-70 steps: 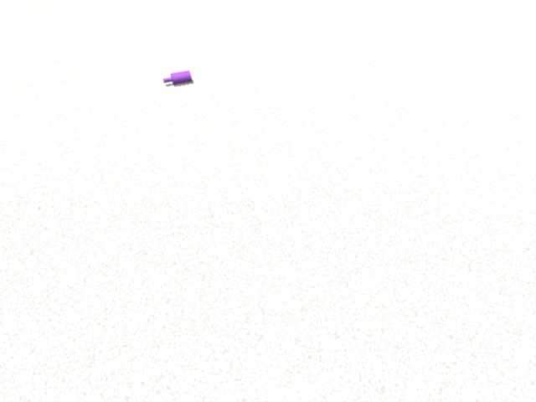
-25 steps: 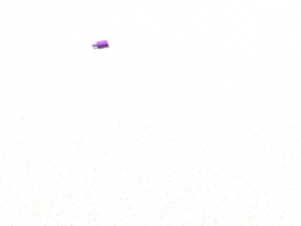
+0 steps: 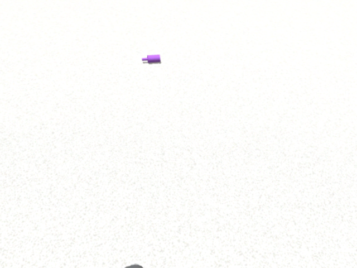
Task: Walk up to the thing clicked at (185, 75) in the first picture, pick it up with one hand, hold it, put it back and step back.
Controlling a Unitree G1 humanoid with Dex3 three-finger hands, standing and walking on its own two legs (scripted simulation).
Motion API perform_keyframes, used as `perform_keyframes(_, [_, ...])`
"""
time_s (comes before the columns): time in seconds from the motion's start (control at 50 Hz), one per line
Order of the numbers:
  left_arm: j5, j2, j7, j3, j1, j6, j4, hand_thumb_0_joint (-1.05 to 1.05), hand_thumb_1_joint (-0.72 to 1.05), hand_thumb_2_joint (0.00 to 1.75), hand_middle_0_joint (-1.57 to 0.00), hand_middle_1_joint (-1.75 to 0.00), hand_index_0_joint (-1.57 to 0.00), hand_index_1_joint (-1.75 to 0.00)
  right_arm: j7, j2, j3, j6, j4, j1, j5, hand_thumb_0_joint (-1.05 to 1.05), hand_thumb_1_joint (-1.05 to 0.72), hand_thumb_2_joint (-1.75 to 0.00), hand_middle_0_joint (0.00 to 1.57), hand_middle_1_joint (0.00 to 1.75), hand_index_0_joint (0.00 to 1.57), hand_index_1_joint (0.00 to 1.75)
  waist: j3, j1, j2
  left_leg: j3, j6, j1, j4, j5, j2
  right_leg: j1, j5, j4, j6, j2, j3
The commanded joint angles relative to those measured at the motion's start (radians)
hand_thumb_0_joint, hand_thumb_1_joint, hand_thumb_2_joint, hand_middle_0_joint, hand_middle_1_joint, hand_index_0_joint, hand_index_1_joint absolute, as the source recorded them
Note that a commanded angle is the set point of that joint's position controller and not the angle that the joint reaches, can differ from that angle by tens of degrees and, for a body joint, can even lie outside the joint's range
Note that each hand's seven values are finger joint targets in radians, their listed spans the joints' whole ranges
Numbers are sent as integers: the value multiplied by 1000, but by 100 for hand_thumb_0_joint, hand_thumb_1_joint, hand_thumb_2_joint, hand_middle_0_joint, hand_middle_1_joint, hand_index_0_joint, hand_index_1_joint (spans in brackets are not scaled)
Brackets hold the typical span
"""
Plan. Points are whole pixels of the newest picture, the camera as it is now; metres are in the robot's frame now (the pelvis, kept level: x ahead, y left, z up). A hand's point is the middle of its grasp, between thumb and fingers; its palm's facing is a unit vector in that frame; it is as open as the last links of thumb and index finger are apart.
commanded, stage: walk up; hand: left
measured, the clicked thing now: (150, 58) +2.20 +0.30 -0.74
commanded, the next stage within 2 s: none
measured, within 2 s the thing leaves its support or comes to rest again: neither
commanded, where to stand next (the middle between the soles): +1.84 +0.00 m, yaw +7 degrees
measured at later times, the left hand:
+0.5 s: hand (82, 178) +0.40 +0.31 -0.14, palm faces -0.05 -0.94 -0.32, open 7.4 cm
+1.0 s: hand (93, 140) +0.58 +0.33 -0.17, palm faces +0.11 -0.93 -0.35, open 7.4 cm
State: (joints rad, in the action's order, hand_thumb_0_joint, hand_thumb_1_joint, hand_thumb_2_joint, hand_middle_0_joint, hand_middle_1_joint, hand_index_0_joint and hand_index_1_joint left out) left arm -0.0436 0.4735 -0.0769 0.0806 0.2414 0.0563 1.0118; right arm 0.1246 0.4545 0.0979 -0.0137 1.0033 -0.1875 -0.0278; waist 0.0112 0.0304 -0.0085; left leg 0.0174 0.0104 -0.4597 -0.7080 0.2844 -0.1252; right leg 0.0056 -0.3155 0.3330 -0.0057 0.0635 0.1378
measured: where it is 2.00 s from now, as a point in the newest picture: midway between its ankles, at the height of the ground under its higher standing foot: (175, 139)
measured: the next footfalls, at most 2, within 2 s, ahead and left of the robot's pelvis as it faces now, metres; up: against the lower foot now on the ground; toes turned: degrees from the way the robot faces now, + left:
left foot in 0.06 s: +0.15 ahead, +0.17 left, +0.00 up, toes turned +8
right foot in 0.54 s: +0.52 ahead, -0.09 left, +0.00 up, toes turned -1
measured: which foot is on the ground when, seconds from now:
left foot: up 0.00-0.04, down 0.06-0.56, up 0.58-0.98, down 1.00-1.00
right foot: down 0.00-0.08, up 0.10-0.52, down 0.54-1.00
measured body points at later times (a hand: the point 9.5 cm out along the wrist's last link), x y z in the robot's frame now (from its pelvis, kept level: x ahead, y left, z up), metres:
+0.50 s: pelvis +0.28 +0.03 -0.01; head +0.29 +0.04 +0.44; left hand +0.40 +0.36 -0.12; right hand +0.27 -0.29 -0.13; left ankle +0.11 +0.16 -0.74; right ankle +0.46 -0.10 -0.72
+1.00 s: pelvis +0.60 +0.04 -0.02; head +0.61 +0.07 +0.43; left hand +0.57 +0.38 -0.14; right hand +0.78 -0.27 -0.10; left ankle +0.72 +0.17 -0.74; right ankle +0.48 -0.09 -0.74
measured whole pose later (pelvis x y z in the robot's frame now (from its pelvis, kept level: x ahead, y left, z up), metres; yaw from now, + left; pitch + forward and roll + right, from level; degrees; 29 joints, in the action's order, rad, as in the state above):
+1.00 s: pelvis +0.60 +0.04 -0.02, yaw +5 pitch -1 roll -2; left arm -0.02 0.47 -0.08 0.07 0.35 0.06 0.92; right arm 0.09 0.43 0.08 -0.08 0.87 -0.17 -0.02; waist 0.04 0.07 -0.01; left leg 0.06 -0.02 -0.46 -0.55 0.09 -0.09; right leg 0.02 -0.48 0.49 -0.01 0.01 0.12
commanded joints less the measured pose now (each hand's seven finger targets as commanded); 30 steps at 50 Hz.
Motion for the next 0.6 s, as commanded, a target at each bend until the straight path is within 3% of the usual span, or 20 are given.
perform_keyframes(0.0, [4, 272, 8, 60, -202, 29, -124, 0, 90, 90, -20, -30, -20, -30, -7, 171, 54, -35, -72, -27, 7, 0, -90, -90, 20, 30, 20, 30, 43, -88, -72, 121, -9, 314, 98, -106, 52, -357, -363, -81, -154, 189, -67])
perform_keyframes(0.02, [0, 245, 6, 48, -199, 25, -124, 0, 90, 90, -20, -30, -20, -30, -19, 198, 67, -40, -45, -112, 5, 0, -90, -90, 20, 30, 20, 30, 13, -131, 14, 122, -27, 426, 122, -57, 75, -396, -300, 83, -143, 159, -28])
perform_keyframes(0.04, [2, 191, 2, 29, -151, 19, -119, 0, 90, 90, -20, -30, -20, -30, -36, 247, 88, -50, -9, -228, 0, 0, -90, -90, 20, 30, 20, 30, -42, -180, 165, 72, -65, 618, 156, 91, 107, -507, -143, 423, -120, 90, 22])
perform_keyframes(0.06, [9, 88, -3, -1, -138, 18, -145, 0, 90, 90, -20, -30, -20, -30, -58, 351, 109, -61, 0, -344, -11, 0, -90, -90, 20, 30, 20, 30, -45, -221, 444, -345, -133, 708, 379, 487, -104, -750, -266, 840, -72, -33, 27])
perform_keyframes(0.08, [27, 144, 5, -2, -187, 26, -179, 0, 90, 90, -20, -30, -20, -30, -58, 438, 109, -71, -59, -258, 27, 0, -90, -90, 20, 30, 20, 30, -9, -185, 371, -834, -260, 583, 638, 667, -319, -844, -257, 943, -70, -56, -136])
perform_keyframes(0.1, [21, 206, 11, -8, -230, 32, -171, 0, 90, 90, -20, -30, -20, -30, -64, 419, 108, -74, -79, -158, 43, 0, -90, -90, 20, 30, 20, 30, 62, -133, 165, -802, -265, 425, 657, 636, -341, -805, -143, 954, -65, 24, -256])
perform_keyframes(0.14, [55, 231, -1, 10, -117, 25, -102, 0, 90, 90, -20, -30, -20, -30, -75, 306, 61, -89, -120, -42, 28, 0, -90, -90, 20, 30, 20, 30, 42, -51, 71, -439, -211, 406, 538, 367, -216, -722, -3, 832, -29, 89, -238])
perform_keyframes(0.16, [47, 233, -7, 18, -90, 19, -91, 0, 90, 90, -20, -30, -20, -30, -79, 278, 49, -95, -126, -38, 31, 0, -90, -90, 20, 30, 20, 30, 54, -32, 107, -341, -191, 336, 544, 309, -183, -666, 23, 759, -16, 110, -222])
perform_keyframes(0.2, [37, 225, -26, 27, -75, 3, -91, 0, 90, 90, -20, -30, -20, -30, -76, 256, 40, -104, -127, -34, 35, 0, -90, -90, 20, 30, 20, 30, 57, -26, 128, -224, -189, 277, 582, 256, -153, -590, 68, 667, 13, 101, -181])
perform_keyframes(0.28, [30, 204, -46, 30, -160, -6, -137, 0, 90, 90, -20, -30, -20, -30, -77, 263, 41, -120, -132, -75, 33, 0, -90, -90, 20, 30, 20, 30, 115, -49, 127, -162, -205, 319, 632, 221, -145, -676, 173, 517, 30, 100, -151])
perform_keyframes(0.32, [28, 176, -49, 24, -232, -1, -166, 0, 90, 90, -20, -30, -20, -30, -78, 248, 39, -120, -122, -120, 37, 0, -90, -90, 20, 30, 20, 30, 107, -78, 109, -124, -188, 385, 621, 104, -115, -688, 233, 428, 19, 85, -127])
perform_keyframes(0.36, [28, 153, -52, 19, -279, 4, -192, 0, 90, 90, -20, -30, -20, -30, -80, 252, 40, -122, -131, -116, 40, 0, -90, -90, 20, 30, 20, 30, 99, -71, 101, -87, -186, 400, 595, -17, -112, -632, 272, 339, 6, 82, -125])
perform_keyframes(0.4, [30, 131, -51, 13, -319, 9, -205, 0, 90, 90, -20, -30, -20, -30, -84, 249, 38, -116, -125, -141, 32, 0, -90, -90, 20, 30, 20, 30, 74, -79, 93, -36, -171, 443, 542, -232, -98, -582, 290, 250, -10, 47, -78])
perform_keyframes(0.44, [33, 117, -45, 15, -333, 10, -202, 0, 90, 90, -20, -30, -20, -30, -95, 257, 43, -109, -129, -160, 27, 0, -90, -90, 20, 30, 20, 30, 37, -81, 96, -31, -155, 449, 478, -333, -116, -477, 294, 209, -32, 32, -68])
perform_keyframes(0.48, [37, 126, -35, 29, -241, 6, -175, 0, 90, 90, -20, -30, -20, -30, -107, 260, 44, -101, -139, -149, 17, 0, -90, -90, 20, 30, 20, 30, -12, -30, 83, 1, -139, 429, 309, -505, -97, -312, 223, 195, -48, -19, -30])
perform_keyframes(0.5, [37, 140, -26, 45, -101, 7, -135, 0, 90, 90, -20, -30, -20, -30, -110, 247, 39, -97, -146, -144, 11, 0, -90, -90, 20, 30, 20, 30, -88, 44, 37, 50, -118, 375, 108, -562, -55, -114, 214, 168, -60, -50, 7])
perform_keyframes(0.52, [30, 200, -6, 81, 97, 10, -90, 0, 90, 90, -20, -30, -20, -30, -109, 200, 22, -95, -148, -173, 6, 0, -90, -90, 20, 30, 20, 30, -191, 133, -55, 52, -85, 203, -184, -429, -13, 150, 90, 211, -79, -23, -76])
perform_keyframes(0.54, [21, 306, 6, 111, 187, 19, -89, 0, 90, 90, -20, -30, -20, -30, -105, 104, -7, -97, -174, -267, 40, 0, -90, -90, 20, 30, 20, 30, -299, 125, -323, 80, -50, -88, -504, 1, 123, 384, -237, 64, -166, 288, -567])
perform_keyframes(0.56, [46, 336, 11, 110, 164, 24, -109, 0, 90, 90, -20, -30, -20, -30, -113, 195, 11, -102, -176, -205, 48, 0, -90, -90, 20, 30, 20, 30, -283, 131, -280, -25, -49, -238, -609, 194, 150, 398, -231, -70, -257, 390, -847])
perform_keyframes(0.58, [55, 304, 17, 100, 91, 25, -135, 0, 90, 90, -20, -30, -20, -30, -115, 223, 15, -103, -162, -125, 44, 0, -90, -90, 20, 30, 20, 30, -200, 117, -128, -118, -60, -225, -663, 148, 83, 254, -164, -70, -248, 368, -739])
